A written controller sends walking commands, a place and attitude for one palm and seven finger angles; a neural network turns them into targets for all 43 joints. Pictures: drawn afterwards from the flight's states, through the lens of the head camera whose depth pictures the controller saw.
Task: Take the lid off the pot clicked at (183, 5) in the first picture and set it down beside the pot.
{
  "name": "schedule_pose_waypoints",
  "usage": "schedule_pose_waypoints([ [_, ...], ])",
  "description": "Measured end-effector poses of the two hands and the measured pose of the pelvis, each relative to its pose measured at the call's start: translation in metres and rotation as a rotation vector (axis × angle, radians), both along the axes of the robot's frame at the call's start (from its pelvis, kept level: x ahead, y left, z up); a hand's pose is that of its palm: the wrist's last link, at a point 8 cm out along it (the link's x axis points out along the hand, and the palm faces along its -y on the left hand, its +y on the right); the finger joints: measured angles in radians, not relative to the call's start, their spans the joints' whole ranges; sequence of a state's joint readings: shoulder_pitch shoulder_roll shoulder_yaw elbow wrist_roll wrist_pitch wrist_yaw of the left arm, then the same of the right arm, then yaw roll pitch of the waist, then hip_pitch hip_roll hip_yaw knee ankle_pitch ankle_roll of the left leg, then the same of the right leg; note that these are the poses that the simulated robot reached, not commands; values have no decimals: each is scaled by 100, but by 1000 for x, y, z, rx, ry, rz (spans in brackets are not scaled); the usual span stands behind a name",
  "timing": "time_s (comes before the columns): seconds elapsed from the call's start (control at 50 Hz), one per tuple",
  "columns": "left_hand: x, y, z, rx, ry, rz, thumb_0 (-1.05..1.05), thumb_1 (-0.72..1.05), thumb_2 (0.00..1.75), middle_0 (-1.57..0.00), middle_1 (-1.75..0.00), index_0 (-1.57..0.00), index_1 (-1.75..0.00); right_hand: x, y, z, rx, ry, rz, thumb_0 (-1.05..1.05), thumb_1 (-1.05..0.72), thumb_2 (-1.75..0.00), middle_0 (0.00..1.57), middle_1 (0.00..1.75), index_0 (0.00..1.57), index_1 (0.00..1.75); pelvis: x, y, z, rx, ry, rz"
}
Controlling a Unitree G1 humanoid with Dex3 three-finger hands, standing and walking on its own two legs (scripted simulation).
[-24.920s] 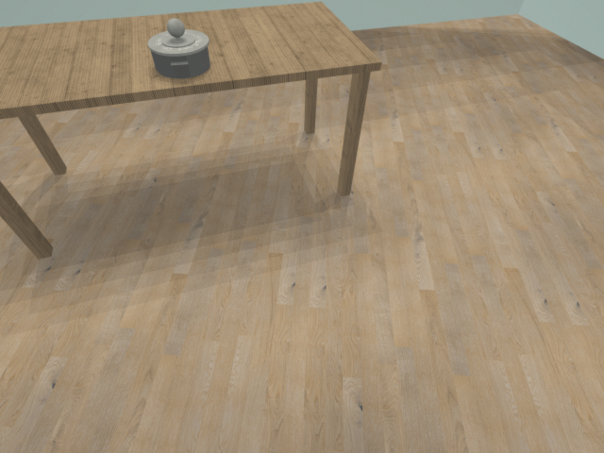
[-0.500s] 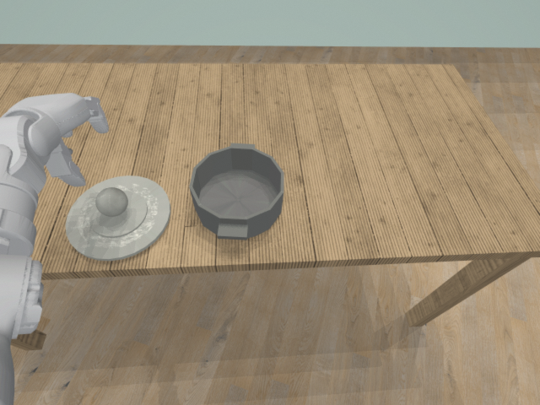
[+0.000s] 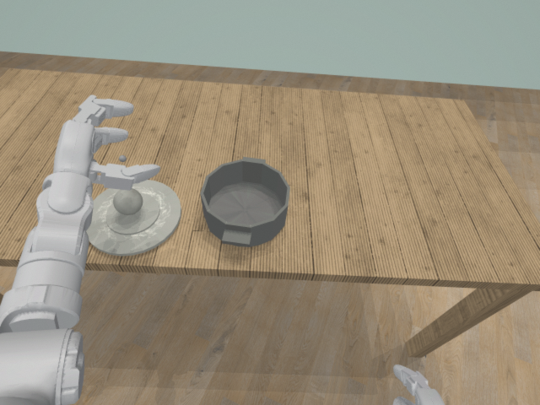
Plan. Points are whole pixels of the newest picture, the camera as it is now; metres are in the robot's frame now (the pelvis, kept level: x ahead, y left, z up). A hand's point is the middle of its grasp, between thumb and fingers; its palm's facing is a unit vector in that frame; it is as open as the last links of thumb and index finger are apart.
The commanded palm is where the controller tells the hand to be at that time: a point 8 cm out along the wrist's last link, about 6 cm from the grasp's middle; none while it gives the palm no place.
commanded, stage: draw the hand back to the body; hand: left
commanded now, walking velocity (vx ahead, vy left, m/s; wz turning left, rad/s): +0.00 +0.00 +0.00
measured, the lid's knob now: (128, 201) +0.47 +0.31 -0.05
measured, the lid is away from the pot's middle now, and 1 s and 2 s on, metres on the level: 0.23 0.23 0.23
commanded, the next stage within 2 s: step back with the hand held close in 1.56 s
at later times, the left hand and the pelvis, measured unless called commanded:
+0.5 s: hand (126, 183) +0.35 +0.22 +0.15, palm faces +0.40 -0.87 -0.30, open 8.9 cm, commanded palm +0.29 +0.26 +0.17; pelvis +0.03 -0.06 +0.00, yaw +0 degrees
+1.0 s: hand (110, 244) +0.26 +0.20 +0.15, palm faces +0.41 -0.86 -0.29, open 7.5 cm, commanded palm +0.20 +0.24 +0.17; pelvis +0.01 -0.06 +0.00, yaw +0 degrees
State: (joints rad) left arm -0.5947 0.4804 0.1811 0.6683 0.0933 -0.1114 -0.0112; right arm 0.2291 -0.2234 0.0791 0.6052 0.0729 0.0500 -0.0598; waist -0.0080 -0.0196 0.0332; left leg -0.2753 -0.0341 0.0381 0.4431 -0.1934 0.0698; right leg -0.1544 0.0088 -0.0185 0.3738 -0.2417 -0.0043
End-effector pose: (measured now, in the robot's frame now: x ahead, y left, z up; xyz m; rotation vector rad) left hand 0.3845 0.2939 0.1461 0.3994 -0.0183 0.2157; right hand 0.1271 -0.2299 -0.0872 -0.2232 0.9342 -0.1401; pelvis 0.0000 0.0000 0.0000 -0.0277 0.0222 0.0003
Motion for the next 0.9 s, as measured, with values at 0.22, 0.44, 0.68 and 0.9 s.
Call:
schedule_pose_waypoints([
  [0.22, -28, -14, 11, -74, -97, 108, 0, 21, 62, -30, -80, -30, -80, 10, -41, -6, 15, -41, -27, 1, -91, -90, 20, 30, 20, 30, 19, -23, 1, 12, -23, -11],
  [0.44, -63, -31, 12, -61, -111, 165, 0, 43, 71, -26, -63, -27, -64, 36, -72, -7, 20, -81, -18, 1, -91, -90, 20, 30, 20, 30, 28, -50, 0, 25, -41, -2],
  [0.68, -109, -45, 14, -60, -136, 188, 1, 69, 81, -23, -45, -23, -45, 70, -72, 5, 53, -203, 25, 1, -91, -90, 20, 30, 20, 30, 24, -65, 0, 32, -68, 5],
  [0.9, -150, -48, 14, -60, -159, 187, 1, 86, 88, -21, -32, -21, -33, 69, -58, 9, 67, -233, 58, 1, -91, -90, 20, 30, 20, 30, 15, -63, 1, 29, -91, 10],
])
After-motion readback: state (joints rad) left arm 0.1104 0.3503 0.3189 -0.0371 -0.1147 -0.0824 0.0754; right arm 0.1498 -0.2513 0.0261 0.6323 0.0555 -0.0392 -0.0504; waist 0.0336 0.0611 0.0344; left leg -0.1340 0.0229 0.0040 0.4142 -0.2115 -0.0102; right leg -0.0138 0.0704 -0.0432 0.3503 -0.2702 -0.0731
